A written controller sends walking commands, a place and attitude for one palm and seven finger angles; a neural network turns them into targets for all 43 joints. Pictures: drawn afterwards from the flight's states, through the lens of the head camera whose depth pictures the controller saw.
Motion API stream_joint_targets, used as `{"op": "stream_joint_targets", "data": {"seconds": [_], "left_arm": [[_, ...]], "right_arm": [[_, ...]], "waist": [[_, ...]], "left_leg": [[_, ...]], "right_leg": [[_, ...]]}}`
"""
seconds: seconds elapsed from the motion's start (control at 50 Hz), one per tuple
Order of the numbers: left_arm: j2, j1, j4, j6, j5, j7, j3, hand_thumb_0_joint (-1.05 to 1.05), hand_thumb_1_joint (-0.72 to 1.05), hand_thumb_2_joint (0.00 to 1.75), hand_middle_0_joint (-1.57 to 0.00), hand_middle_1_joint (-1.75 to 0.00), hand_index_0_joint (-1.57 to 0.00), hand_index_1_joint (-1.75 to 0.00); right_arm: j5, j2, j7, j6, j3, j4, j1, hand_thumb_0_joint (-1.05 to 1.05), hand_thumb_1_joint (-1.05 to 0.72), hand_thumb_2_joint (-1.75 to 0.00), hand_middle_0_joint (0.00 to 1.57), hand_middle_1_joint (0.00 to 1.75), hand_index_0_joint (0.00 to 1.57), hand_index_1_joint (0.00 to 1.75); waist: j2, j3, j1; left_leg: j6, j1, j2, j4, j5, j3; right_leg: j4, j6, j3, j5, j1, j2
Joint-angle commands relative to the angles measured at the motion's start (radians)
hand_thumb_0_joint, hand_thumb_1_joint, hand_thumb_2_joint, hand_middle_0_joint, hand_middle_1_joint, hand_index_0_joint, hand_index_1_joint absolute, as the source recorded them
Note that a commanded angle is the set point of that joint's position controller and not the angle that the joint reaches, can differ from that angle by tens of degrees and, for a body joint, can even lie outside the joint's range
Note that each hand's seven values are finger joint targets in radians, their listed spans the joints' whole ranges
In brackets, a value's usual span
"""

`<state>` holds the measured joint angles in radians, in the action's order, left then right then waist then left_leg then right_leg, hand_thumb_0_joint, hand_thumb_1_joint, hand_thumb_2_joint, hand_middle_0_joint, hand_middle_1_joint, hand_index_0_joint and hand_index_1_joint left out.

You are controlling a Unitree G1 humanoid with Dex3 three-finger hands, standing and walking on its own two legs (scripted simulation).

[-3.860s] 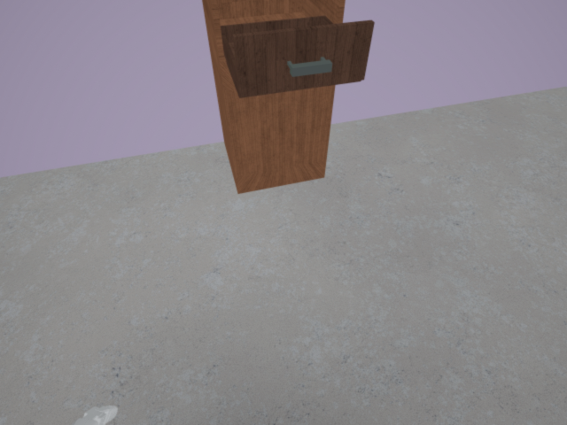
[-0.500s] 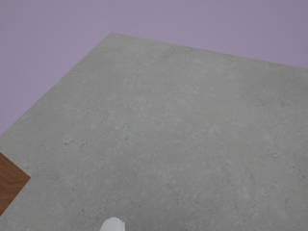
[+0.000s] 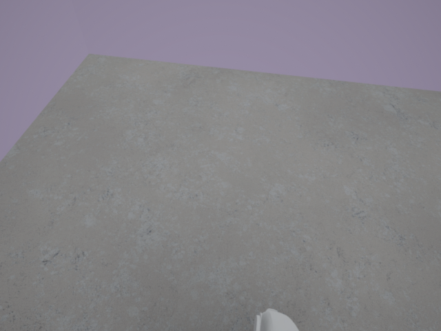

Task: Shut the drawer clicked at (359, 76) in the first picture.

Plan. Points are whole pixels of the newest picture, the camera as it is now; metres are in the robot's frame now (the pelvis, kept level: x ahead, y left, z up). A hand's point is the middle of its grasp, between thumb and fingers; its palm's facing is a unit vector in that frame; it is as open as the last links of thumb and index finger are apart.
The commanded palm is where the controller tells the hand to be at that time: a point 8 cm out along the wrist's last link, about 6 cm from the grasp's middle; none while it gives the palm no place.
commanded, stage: walk to a spot facing it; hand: left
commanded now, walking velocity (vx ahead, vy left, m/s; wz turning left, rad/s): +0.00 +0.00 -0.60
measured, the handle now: out of the picture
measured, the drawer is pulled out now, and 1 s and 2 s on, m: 0.28 0.28 0.28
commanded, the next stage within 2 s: turn to face it in 0.12 s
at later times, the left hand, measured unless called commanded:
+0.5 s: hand (169, 303) +0.20 +0.12 -0.16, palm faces -0.09 -0.98 -0.18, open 7.4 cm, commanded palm none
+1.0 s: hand out of the picture +0.09 +0.21 -0.16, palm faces +0.22 -0.94 -0.28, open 7.4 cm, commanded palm none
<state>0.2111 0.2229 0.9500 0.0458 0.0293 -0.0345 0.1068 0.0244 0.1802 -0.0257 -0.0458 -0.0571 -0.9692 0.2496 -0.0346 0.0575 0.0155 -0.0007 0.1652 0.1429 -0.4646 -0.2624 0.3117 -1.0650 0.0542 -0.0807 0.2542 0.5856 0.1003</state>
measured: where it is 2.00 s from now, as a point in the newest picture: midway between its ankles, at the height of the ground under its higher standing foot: outside the picture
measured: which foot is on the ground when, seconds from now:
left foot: down 0.00-0.16, up 0.18-0.56, down 0.58-1.00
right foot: up 0.00-0.14, down 0.16-0.60, up 0.62-1.00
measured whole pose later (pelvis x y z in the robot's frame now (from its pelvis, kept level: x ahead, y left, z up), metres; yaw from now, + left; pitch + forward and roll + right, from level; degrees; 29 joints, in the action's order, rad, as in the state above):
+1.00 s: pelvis +0.04 -0.03 +0.00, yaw +11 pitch +2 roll -2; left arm 0.24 0.16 0.95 0.06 0.01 0.02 0.10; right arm 0.03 0.19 0.00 0.03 -0.07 -0.96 0.26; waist 0.02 0.05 -0.04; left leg 0.03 0.33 -0.03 -0.44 -0.14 -0.06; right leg -0.90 0.10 0.01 0.42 0.40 0.05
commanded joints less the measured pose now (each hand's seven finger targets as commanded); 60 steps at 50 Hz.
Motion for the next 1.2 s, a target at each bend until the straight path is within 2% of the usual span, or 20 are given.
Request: {"op": "stream_joint_targets", "data": {"seconds": [0.0, 0.08, 0.12, 0.14, 0.16, 0.2, 0.26, 0.32, 0.44, 0.52, 0.54, 0.58, 0.6, 0.72, 0.92, 1.06, 1.08, 1.1, 1.12, 1.18], "left_arm": [[-0.004, -0.026, -0.083, -0.011, -0.005, -0.002, -0.011, 0.0, 0.9, 0.9, -0.2, -0.3, -0.2, -0.3], [0.018, -0.041, -0.104, -0.03, -0.001, 0.004, -0.01, 0.0, 0.9, 0.9, -0.2, -0.3, -0.2, -0.3], [0.095, 0.088, -0.074, -0.051, 0.004, 0.013, 0.003, 0.0, 0.9, 0.9, -0.2, -0.3, -0.2, -0.3], [0.215, 0.162, -0.056, -0.069, 0.01, 0.025, 0.027, 0.0, 0.9, 0.9, -0.2, -0.3, -0.2, -0.3], [0.295, 0.215, -0.042, -0.063, -0.017, 0.037, 0.041, 0.0, 0.9, 0.9, -0.2, -0.3, -0.2, -0.3], [0.231, 0.121, -0.068, -0.055, -0.021, 0.055, 0.031, 0.0, 0.9, 0.9, -0.2, -0.3, -0.2, -0.3], [0.123, -0.034, -0.089, -0.061, -0.014, 0.066, -0.013, 0.0, 0.9, 0.9, -0.2, -0.3, -0.2, -0.3], [0.093, -0.064, -0.069, -0.071, -0.006, 0.068, -0.033, 0.0, 0.9, 0.9, -0.2, -0.3, -0.2, -0.3], [0.112, -0.024, -0.029, -0.053, -0.003, 0.07, -0.023, 0.0, 0.9, 0.9, -0.2, -0.3, -0.2, -0.3], [0.117, -0.036, -0.03, -0.04, -0.008, 0.075, -0.013, 0.0, 0.9, 0.9, -0.2, -0.3, -0.2, -0.3], [0.096, -0.04, -0.037, -0.034, -0.014, 0.073, -0.011, 0.0, 0.9, 0.9, -0.2, -0.3, -0.2, -0.3], [0.019, -0.056, -0.087, -0.02, -0.022, 0.065, -0.022, 0.0, 0.9, 0.9, -0.2, -0.3, -0.2, -0.3], [0.035, -0.084, -0.1, -0.018, -0.014, 0.062, -0.017, 0.0, 0.9, 0.9, -0.2, -0.3, -0.2, -0.3], [0.049, -0.05, -0.054, -0.021, -0.009, 0.048, 0.001, 0.0, 0.9, 0.9, -0.2, -0.3, -0.2, -0.3], [0.074, -0.097, -0.088, -0.014, -0.019, 0.058, -0.007, 0.0, 0.9, 0.9, -0.2, -0.3, -0.2, -0.3], [0.104, 0.079, -0.066, -0.019, -0.028, 0.065, 0.0, 0.0, 0.9, 0.9, -0.2, -0.3, -0.2, -0.3], [0.152, 0.127, -0.064, -0.026, -0.02, 0.071, 0.011, 0.0, 0.9, 0.9, -0.2, -0.3, -0.2, -0.3], [0.261, 0.106, -0.089, -0.035, 0.002, 0.079, 0.029, 0.0, 0.9, 0.9, -0.2, -0.3, -0.2, -0.3], [0.275, 0.02, -0.125, -0.028, -0.008, 0.082, 0.016, 0.0, 0.9, 0.9, -0.2, -0.3, -0.2, -0.3], [0.166, -0.128, -0.155, -0.045, -0.014, 0.072, -0.015, 0.0, 0.9, 0.9, -0.2, -0.3, -0.2, -0.3]], "right_arm": [[0.003, 0.156, 0.003, -0.002, -0.038, 0.047, 0.041, 0.0, -0.9, -0.9, 0.2, 0.3, 0.2, 0.3], [0.006, 0.186, 0.007, 0.018, -0.055, 0.046, 0.052, 0.0, -0.9, -0.9, 0.2, 0.3, 0.2, 0.3], [-0.001, 0.18, 0.016, 0.026, -0.051, 0.06, 0.062, 0.0, -0.9, -0.9, 0.2, 0.3, 0.2, 0.3], [-0.008, 0.109, 0.025, 0.03, -0.032, 0.093, 0.07, 0.0, -0.9, -0.9, 0.2, 0.3, 0.2, 0.3], [-0.012, 0.096, 0.014, 0.039, -0.023, 0.127, 0.03, 0.0, -0.9, -0.9, 0.2, 0.3, 0.2, 0.3], [-0.015, 0.104, 0.002, 0.051, -0.02, 0.119, 0.015, 0.0, -0.9, -0.9, 0.2, 0.3, 0.2, 0.3], [-0.003, 0.092, 0.003, 0.068, -0.011, 0.042, 0.071, 0.0, -0.9, -0.9, 0.2, 0.3, 0.2, 0.3], [-0.006, 0.057, 0.006, 0.077, 0.0, -0.013, 0.148, 0.0, -0.9, -0.9, 0.2, 0.3, 0.2, 0.3], [-0.014, 0.042, 0.014, 0.072, 0.003, 0.002, 0.05, 0.0, -0.9, -0.9, 0.2, 0.3, 0.2, 0.3], [-0.011, 0.041, 0.019, 0.072, -0.002, 0.004, 0.085, 0.0, -0.9, -0.9, 0.2, 0.3, 0.2, 0.3], [-0.009, 0.052, 0.021, 0.067, -0.007, -0.006, 0.132, 0.0, -0.9, -0.9, 0.2, 0.3, 0.2, 0.3], [0.007, 0.186, 0.014, 0.06, -0.036, 0.016, 0.169, 0.0, -0.9, -0.9, 0.2, 0.3, 0.2, 0.3], [0.011, 0.203, 0.01, 0.063, -0.041, 0.019, 0.148, 0.0, -0.9, -0.9, 0.2, 0.3, 0.2, 0.3], [-0.006, 0.155, -0.007, 0.037, -0.036, 0.052, 0.065, 0.0, -0.9, -0.9, 0.2, 0.3, 0.2, 0.3], [-0.003, 0.209, 0.006, 0.059, -0.063, 0.052, 0.077, 0.0, -0.9, -0.9, 0.2, 0.3, 0.2, 0.3], [-0.002, 0.231, 0.023, 0.085, -0.08, 0.114, -0.06, 0.0, -0.9, -0.9, 0.2, 0.3, 0.2, 0.3], [-0.009, 0.195, 0.027, 0.09, -0.076, 0.127, -0.069, 0.0, -0.9, -0.9, 0.2, 0.3, 0.2, 0.3], [-0.017, 0.11, 0.027, 0.09, -0.065, 0.149, -0.04, 0.0, -0.9, -0.9, 0.2, 0.3, 0.2, 0.3], [-0.002, 0.171, 0.029, 0.086, -0.076, 0.158, -0.079, 0.0, -0.9, -0.9, 0.2, 0.3, 0.2, 0.3], [0.007, 0.164, 0.048, 0.109, -0.075, 0.107, -0.037, 0.0, -0.9, -0.9, 0.2, 0.3, 0.2, 0.3]], "waist": [[0.235, -0.009, -0.031], [0.226, -0.05, -0.033], [0.097, -0.125, 0.041], [-0.221, -0.191, 0.075], [-0.285, -0.252, 0.088], [-0.216, -0.232, 0.05], [-0.077, -0.178, -0.035], [-0.076, -0.16, -0.068], [-0.116, -0.046, -0.004], [-0.063, -0.019, -0.026], [0.03, -0.031, -0.045], [0.401, 0.008, -0.067], [0.305, -0.003, -0.065], [0.125, -0.112, -0.031], [0.21, -0.12, -0.069], [0.206, -0.123, 0.013], [0.094, -0.129, 0.038], [-0.258, -0.104, 0.036], [-0.225, -0.053, 0.025], [-0.132, 0.066, -0.064]], "left_leg": [[0.087, -0.025, 0.235, 0.135, 0.392, -0.042], [0.061, -0.071, 0.26, -0.009, 0.434, -0.033], [-0.008, 0.043, 0.217, -0.292, 0.395, 0.011], [-0.066, 0.338, 0.086, -0.565, -0.135, 0.018], [-0.092, 0.449, -0.013, -0.784, -0.42, -0.129], [-0.079, 0.461, 0.025, -0.825, -0.303, -0.272], [-0.076, 0.355, 0.015, -0.783, -0.132, -0.287], [-0.067, 0.249, -0.013, -0.622, -0.093, -0.286], [-0.058, 0.227, -0.042, -0.358, -0.163, -0.229], [-0.049, 0.12, -0.039, -0.164, -0.053, -0.212], [-0.035, 0.06, -0.026, -0.035, 0.054, -0.247], [0.147, 0.082, 0.275, 0.218, 0.299, -0.712], [0.198, 0.145, 0.29, 0.241, 0.178, -0.696], [0.123, -0.037, 0.103, 0.174, 0.285, -0.524], [0.166, -0.062, 0.085, 0.153, 0.263, -0.659], [0.087, 0.237, -0.019, 0.135, 0.006, -0.693], [0.033, 0.359, -0.091, 0.013, -0.098, -0.628], [-0.054, 0.544, -0.231, -0.309, -0.246, -0.406], [-0.05, 0.498, -0.186, -0.518, -0.301, -0.396], [-0.053, 0.436, -0.13, -0.733, -0.115, -0.374]], "right_leg": [[0.216, -0.002, -0.034, 0.003, -0.064, -0.008], [0.39, -0.03, -0.059, 0.017, -0.185, -0.044], [0.566, -0.061, -0.038, -0.14, -0.45, -0.053], [0.623, -0.154, 0.312, -0.487, -0.677, 0.191], [0.644, -0.264, 0.497, -0.833, -0.691, 0.341], [0.679, -0.255, 0.391, -0.665, -0.616, 0.264], [0.706, -0.205, 0.221, -0.528, -0.439, 0.175], [0.73, -0.19, 0.106, -0.427, -0.362, 0.137], [0.769, -0.222, 0.1, -0.226, -0.369, 0.211], [0.68, -0.168, 0.047, -0.135, -0.3, 0.222], [0.584, -0.12, -0.002, -0.068, -0.26, 0.186], [0.189, 0.003, -0.083, 0.326, -0.056, -0.038], [0.033, -0.014, 0.009, 0.32, -0.087, -0.026], [-0.086, 0.022, 0.084, 0.076, 0.012, -0.021], [0.159, 0.041, 0.092, 0.183, -0.069, -0.055], [0.599, -0.006, 0.051, 0.047, -0.476, -0.106], [0.756, -0.038, 0.133, 0.068, -0.596, -0.005], [0.915, -0.143, 0.483, 0.275, -0.63, 0.306], [0.925, -0.195, 0.512, 0.252, -0.397, 0.42], [0.869, -0.133, 0.239, 0.092, -0.239, 0.226]]}}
